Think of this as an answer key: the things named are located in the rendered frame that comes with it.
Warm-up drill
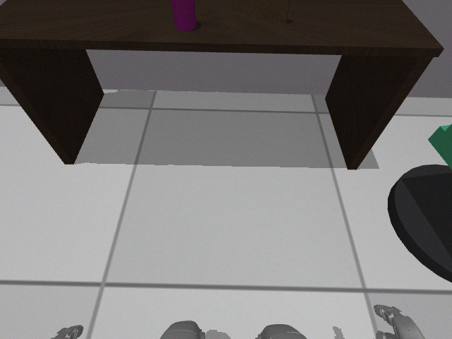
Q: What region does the right robot hand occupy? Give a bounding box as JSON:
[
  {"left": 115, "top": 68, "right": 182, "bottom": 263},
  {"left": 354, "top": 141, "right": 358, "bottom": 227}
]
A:
[{"left": 374, "top": 304, "right": 425, "bottom": 339}]

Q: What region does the office chair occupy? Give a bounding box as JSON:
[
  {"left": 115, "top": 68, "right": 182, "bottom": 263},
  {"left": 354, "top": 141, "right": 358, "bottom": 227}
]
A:
[{"left": 388, "top": 124, "right": 452, "bottom": 283}]

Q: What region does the desk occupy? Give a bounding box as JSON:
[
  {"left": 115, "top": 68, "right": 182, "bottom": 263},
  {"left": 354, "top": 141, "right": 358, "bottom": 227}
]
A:
[{"left": 0, "top": 0, "right": 444, "bottom": 170}]

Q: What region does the left robot hand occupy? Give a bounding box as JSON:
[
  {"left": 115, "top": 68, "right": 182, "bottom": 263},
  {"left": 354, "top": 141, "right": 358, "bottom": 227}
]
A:
[{"left": 51, "top": 325, "right": 83, "bottom": 339}]

